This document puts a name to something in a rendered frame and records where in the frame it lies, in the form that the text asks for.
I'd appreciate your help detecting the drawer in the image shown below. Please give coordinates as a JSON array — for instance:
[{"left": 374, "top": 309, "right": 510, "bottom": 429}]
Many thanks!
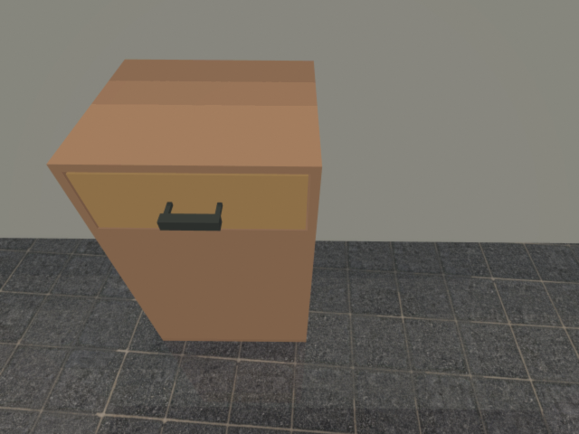
[{"left": 66, "top": 172, "right": 308, "bottom": 230}]

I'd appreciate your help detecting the handle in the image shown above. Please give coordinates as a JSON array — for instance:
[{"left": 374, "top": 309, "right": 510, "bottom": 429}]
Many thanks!
[{"left": 157, "top": 202, "right": 223, "bottom": 231}]

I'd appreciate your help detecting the cabinet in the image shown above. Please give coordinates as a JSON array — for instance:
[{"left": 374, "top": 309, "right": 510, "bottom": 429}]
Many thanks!
[{"left": 47, "top": 60, "right": 322, "bottom": 342}]

